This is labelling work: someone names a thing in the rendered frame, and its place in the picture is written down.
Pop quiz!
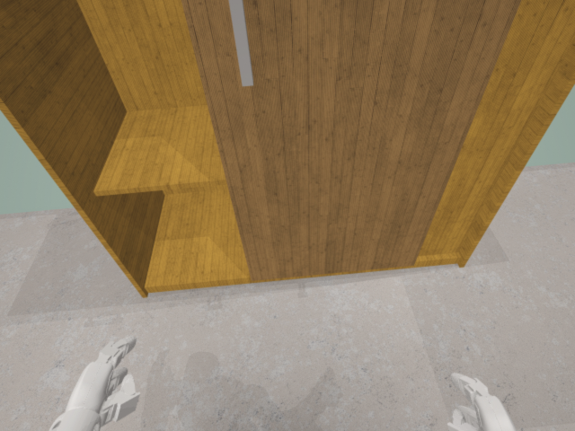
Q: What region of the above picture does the robot right hand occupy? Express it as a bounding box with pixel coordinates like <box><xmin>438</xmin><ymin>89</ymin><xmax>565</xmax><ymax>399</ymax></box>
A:
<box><xmin>447</xmin><ymin>373</ymin><xmax>517</xmax><ymax>431</ymax></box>

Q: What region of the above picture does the left robot forearm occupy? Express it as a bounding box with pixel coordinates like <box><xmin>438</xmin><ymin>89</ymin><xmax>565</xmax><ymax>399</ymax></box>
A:
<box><xmin>49</xmin><ymin>409</ymin><xmax>102</xmax><ymax>431</ymax></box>

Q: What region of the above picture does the wardrobe door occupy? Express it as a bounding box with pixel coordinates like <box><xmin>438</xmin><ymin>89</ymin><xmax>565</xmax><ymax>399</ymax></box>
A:
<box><xmin>418</xmin><ymin>0</ymin><xmax>575</xmax><ymax>256</ymax></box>
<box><xmin>181</xmin><ymin>0</ymin><xmax>521</xmax><ymax>281</ymax></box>

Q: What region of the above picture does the handle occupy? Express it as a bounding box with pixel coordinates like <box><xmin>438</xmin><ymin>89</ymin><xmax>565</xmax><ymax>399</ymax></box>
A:
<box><xmin>229</xmin><ymin>0</ymin><xmax>253</xmax><ymax>86</ymax></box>

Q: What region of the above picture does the robot left hand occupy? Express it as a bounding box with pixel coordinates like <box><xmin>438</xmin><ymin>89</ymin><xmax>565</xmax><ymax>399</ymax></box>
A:
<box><xmin>65</xmin><ymin>336</ymin><xmax>140</xmax><ymax>427</ymax></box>

